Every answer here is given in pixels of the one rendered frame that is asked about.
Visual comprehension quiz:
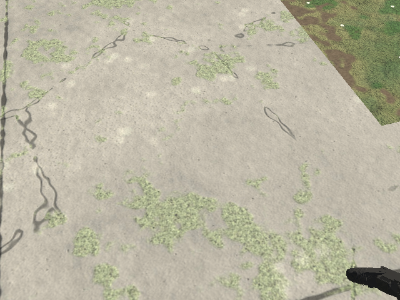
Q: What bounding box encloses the right robot hand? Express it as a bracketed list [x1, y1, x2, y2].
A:
[346, 266, 400, 300]

